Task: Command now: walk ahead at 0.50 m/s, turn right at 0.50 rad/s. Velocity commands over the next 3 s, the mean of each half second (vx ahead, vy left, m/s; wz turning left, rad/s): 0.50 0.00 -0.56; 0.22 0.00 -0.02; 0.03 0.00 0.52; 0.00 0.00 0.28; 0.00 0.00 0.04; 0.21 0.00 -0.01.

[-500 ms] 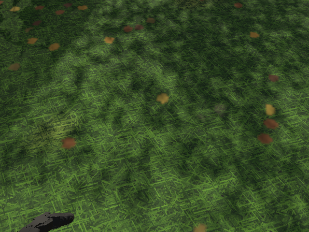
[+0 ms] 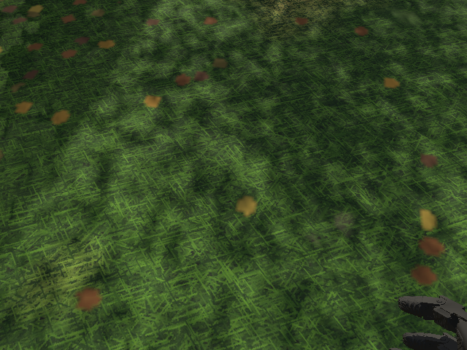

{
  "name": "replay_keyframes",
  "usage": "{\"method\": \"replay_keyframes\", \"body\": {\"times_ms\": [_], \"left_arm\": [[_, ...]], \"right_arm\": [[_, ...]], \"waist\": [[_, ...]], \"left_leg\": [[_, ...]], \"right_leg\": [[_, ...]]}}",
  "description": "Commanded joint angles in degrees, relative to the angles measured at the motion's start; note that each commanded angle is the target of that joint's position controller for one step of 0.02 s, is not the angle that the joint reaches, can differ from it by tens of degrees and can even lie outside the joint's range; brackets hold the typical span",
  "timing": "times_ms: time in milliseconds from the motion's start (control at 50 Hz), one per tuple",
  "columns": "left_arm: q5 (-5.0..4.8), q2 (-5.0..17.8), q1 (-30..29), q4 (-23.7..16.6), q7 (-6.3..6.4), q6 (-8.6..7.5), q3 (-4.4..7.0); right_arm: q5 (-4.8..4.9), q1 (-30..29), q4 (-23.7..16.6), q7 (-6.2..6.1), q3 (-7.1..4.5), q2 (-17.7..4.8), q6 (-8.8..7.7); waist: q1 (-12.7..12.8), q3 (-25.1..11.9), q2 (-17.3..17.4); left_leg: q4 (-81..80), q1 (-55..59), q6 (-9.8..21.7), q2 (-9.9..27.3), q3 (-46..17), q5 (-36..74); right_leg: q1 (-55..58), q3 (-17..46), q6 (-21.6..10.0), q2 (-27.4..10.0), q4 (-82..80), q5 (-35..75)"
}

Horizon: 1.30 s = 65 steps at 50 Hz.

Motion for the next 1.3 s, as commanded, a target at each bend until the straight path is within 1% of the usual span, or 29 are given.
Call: {"method": "replay_keyframes", "body": {"times_ms": [20, 40, 60, 100, 160, 300, 380, 420, 460, 480, 500, 520, 540, 580, 620, 680, 740, 820, 900, 940, 960, 980, 1000, 1020, 1040, 1060, 1120, 1200, 1300], "left_arm": [[-1.39, 5.15, 2.54, -6.3, 0.14, -1.65, 0.08], [-1.15, 7.93, -2.72, -6.84, 0.11, -1.33, 0.96], [-0.58, 7.36, -5.01, -7.16, 0.16, -1.02, 1.04], [-0.22, 5.72, -6.75, -8.18, -0.41, -0.48, 1.21], [-0.3, 2.82, -8.36, -9.6, -0.95, 0.55, 0.63], [0.08, 1.24, -18.48, -13.0, -2.95, -0.08, -0.5], [-0.04, 2.25, -23.55, -15.78, -4.01, 0.09, -0.27], [0.27, 3.96, -21.99, -16.32, -4.19, 0.41, 0.63], [0.18, 8.2, -8.86, -13.28, -3.58, 0.94, 3.26], [-0.11, 12.58, 1.1, -10.86, -2.42, 1.58, 5.19], [-0.58, 19.18, -1.66, -11.66, -2.07, 1.03, 5.69], [-0.24, 14.4, 0.29, -13.45, -2.37, 0.09, 4.33], [0.49, 11.5, -2.46, -12.91, -2.57, -0.75, 3.33], [0.84, 7.77, -10.56, -13.67, -2.28, -1.07, 2.12], [1.92, 5.23, -13.83, -13.93, -1.82, -1.18, 1.07], [2.06, 5.83, -13.93, -11.06, -1.19, -1.93, 0.83], [2.31, 5.5, -14.19, -9.08, -0.51, -1.66, 0.49], [2.74, 6.48, -12.81, -6.09, -0.16, -1.01, 0.61], [1.31, 7.45, -13.42, -4.65, 0.8, 1.08, 1.23], [0.4, 7.17, -14.43, -4.95, 1.73, 2.08, 1.32], [1.27, 6.75, -12.71, -5.51, 2.12, 1.92, 1.25], [3.01, 4.72, -10.6, -7.52, 1.79, 1.25, 0.52], [3.19, 3.76, -11.74, -7.65, 0.91, 1.06, -0.13], [1.49, 5.57, -11.84, -7.18, 0.27, 1.38, 0.33], [0.85, 5.46, -13.84, -7.16, 0.3, 1.95, 0.41], [1.15, 5.37, -15.11, -7.05, 0.7, 2.58, 0.61], [1.52, 3.59, -14.65, -7.05, 1.33, 3.29, 0.49], [1.34, 3.3, -14.69, -6.63, 1.48, 2.63, 0.32], [0.88, 4.27, -14.55, -6.8, 0.58, 1.17, 0.93]], "right_arm": [[-0.04, 19.35, 1.07, -0.31, -4.6, -11.84, 0.7], [0.23, 17.12, 0.85, -0.43, -3.7, -8.64, 0.78], [-0.11, 14.32, 0.88, -0.37, -3.17, -7.43, 0.86], [-0.66, 11.29, 1.78, -0.35, -2.6, -5.56, 0.86], [-0.16, 10.8, 3.21, -0.39, -3.23, -6.51, 0.14], [0.33, 12.47, 6.35, -1.02, -4.42, -10.65, 0.77], [1.53, 15.12, 8.26, -1.08, -5.11, -12.74, 1.87], [1.99, 15.08, 8.44, -1.34, -5.62, -14.45, 2.62], [2.37, 14.42, 8.17, -1.76, -5.52, -14.62, 3.43], [0.95, 15.61, 7.33, -1.98, -4.41, -12.13, 3.21], [-1.39, 20.89, 3.65, -1.2, -1.65, -3.82, 1.86], [0.6, 15.31, 3.39, -0.43, -2.24, -8.83, -0.11], [2.57, 9.84, 1.63, -0.15, -2.94, -11.43, -0.97], [0.37, 10.7, 3.27, -1.03, -2.81, -10.84, -1.03], [0.0, 13.93, 5.06, -0.97, -2.94, -10.45, 0.82], [-0.07, 15.24, 6.43, -1.21, -1.87, -6.75, 2.58], [0.3, 11.51, 6.26, -0.73, -1.05, -5.11, 2.68], [1.0, 7.08, 4.8, 0.43, -1.46, -6.42, 2.6], [0.3, 6.14, 2.38, 1.7, -2.46, -8.05, 3.08], [0.17, 11.2, 2.85, 1.96, -3.26, -8.84, 3.08], [-0.07, 15.14, 3.04, 1.36, -4.61, -12.88, 3.02], [-0.8, 16.96, 1.97, 0.55, -5.65, -17.97, 3.3], [-1.24, 19.4, 1.96, 0.09, -4.62, -14.13, 3.82], [-0.54, 16.14, 0.8, -0.01, -4.05, -12.12, 4.14], [0.25, 12.38, -0.18, -0.28, -3.85, -10.69, 4.62], [0.95, 9.85, -0.74, -0.51, -3.56, -9.86, 5.32], [0.19, 7.52, -1.94, -1.4, -4.11, -10.96, 6.97], [0.45, 8.22, -2.5, -2.53, -4.95, -12.13, 7.67], [0.73, 7.24, -3.37, -2.62, -5.15, -12.05, 8.84]], "waist": [[-9.39, -14.95, 14.75], [-10.31, -8.11, 9.41], [-9.14, -4.75, 5.96], [-6.84, -0.83, 7.36], [-5.93, 0.53, 6.86], [-8.57, 2.36, 3.74], [-9.27, 3.77, 3.9], [-7.21, 1.54, 5.4], [0.59, -5.96, 4.82], [4.54, -11.31, -0.41], [-3.36, -16.03, -15.78], [1.63, -22.71, -8.82], [1.76, -13.45, -6.08], [-3.76, -5.88, -0.09], [-6.69, -5.76, -1.14], [-7.62, -5.47, -1.82], [-5.86, -4.76, -3.16], [-3.42, -3.34, -2.83], [-3.73, -1.64, -3.18], [-6.66, -3.5, -2.17], [-7.59, -7.66, 3.46], [-6.1, -12.02, 14.34], [-8.06, -19.71, 16.22], [-7.6, -18.18, 9.81], [-6.71, -13.22, 5.31], [-5.92, -8.6, 2.2], [-4.32, -6.11, 7.48], [-5.5, -8.87, 9.05], [-5.9, -7.9, 10.99]], "left_leg": [[-10.82, 42.77, 13.43, 25.21, -40.22, -24.43], [-11.41, 36.7, 11.23, 22.64, -31.3, -21.68], [-12.32, 30.75, 10.08, 20.1, -24.16, -13.77], [-15.12, 22.79, 9.26, 16.6, -14.95, -4.31], [-18.6, 19.06, 10.25, 16.09, -7.66, 2.41], [-19.78, 20.84, 8.84, 15.18, 5.67, 10.01], [-17.13, 26.69, 7.03, 17.19, 9.0, 14.53], [-10.43, 29.01, 5.79, 17.3, 11.28, 31.36], [8.36, 24.67, 3.37, 14.89, 14.55, 42.13], [25.65, 10.82, 0.83, 12.6, 14.67, 25.91], [45.65, -14.56, -2.66, 0.73, 9.58, -27.24], [51.39, -20.14, -1.86, 0.6, -2.99, -28.67], [50.43, -23.88, -1.06, 2.78, -2.74, -23.14], [41.72, -16.86, -1.61, 7.31, -1.67, -16.15], [38.43, -8.5, -2.78, 8.62, -0.94, -14.55], [30.57, -4.85, -4.43, 7.72, 0.92, -8.09], [18.09, -2.08, -3.77, 6.93, 1.63, 4.56], [9.88, -2.06, -2.36, 5.45, 0.72, 9.39], [7.27, -6.23, -0.07, 4.08, 2.16, -2.8], [0.51, 1.02, 2.39, 1.8, 3.66, 1.64], [-1.32, 10.53, 5.54, 5.1, -3.12, 23.37], [-1.05, 24.77, 15.67, 17.36, -21.18, 46.17], [-4.46, 32.06, 22.52, 22.54, -32.48, 43.89], [-5.23, 28.98, 20.27, 20.96, -28.41, 32.26], [-6.11, 23.72, 17.17, 17.95, -23.56, 22.66], [-7.93, 17.6, 14.76, 15.69, -20.4, 15.35], [-10.47, 8.9, 12.18, 9.88, -16.45, 6.46], [-9.59, 9.2, 11.8, 9.28, -17.84, 2.15], [-8.26, 9.69, 10.34, 8.8, -23.77, -3.55]], "right_leg": [[-37.3, -1.46, 0.38, -3.1, 33.43, -5.5], [-38.78, -2.01, 0.65, -4.84, 35.5, -0.17], [-37.02, -3.23, 1.23, -6.62, 34.92, 4.01], [-33.88, -3.61, 1.79, -9.26, 31.26, 8.4], [-32.95, -5.09, 2.69, -10.3, 27.4, 11.38], [-30.4, -8.96, 2.05, -9.47, 7.14, 27.99], [-29.61, -11.63, -0.61, -8.09, 1.09, 24.35], [-24.32, -14.7, -2.94, -4.9, -0.03, 18.46], [-5.25, -17.07, -6.53, 0.06, -3.97, 19.27], [12.76, -7.62, -9.62, -4.66, -4.62, 20.16], [29.34, 26.29, -20.28, -19.66, -10.75, 9.76], [31.41, 37.53, -21.79, -22.66, -18.67, 1.49], [25.08, 28.85, -18.94, -21.3, -19.47, 10.62], [8.74, 13.21, -15.15, -17.12, -17.39, 36.07], [-0.27, 5.92, -14.3, -15.45, -18.51, 50.95], [-5.2, -2.71, -13.54, -13.61, -20.4, 60.22], [-5.2, -9.46, -10.6, -10.73, -21.34, 56.6], [0.05, -10.18, -9.89, -13.52, -21.32, 51.08], [6.17, -8.71, -9.4, -16.77, -13.71, 52.31], [5.07, -10.53, -6.41, -14.51, -4.04, 55.55], [0.59, -13.41, -2.53, -9.74, 6.66, 48.76], [-16.18, -15.96, 2.61, 0.19, 25.21, 17.64], [-24.97, -7.53, 3.83, 4.46, 35.45, -10.98], [-26.57, -3.16, 3.44, 0.54, 39.14, -9.81], [-28.23, -3.96, 3.5, -1.35, 38.15, -6.31], [-28.5, -4.72, 3.85, -2.87, 33.44, -3.62], [-21.46, -7.16, 5.58, -1.93, 20.65, 2.43], [-17.19, -6.22, 6.68, -1.42, 10.58, 6.8], [-13.39, -5.94, 5.25, -0.81, -0.51, 8.68]]}}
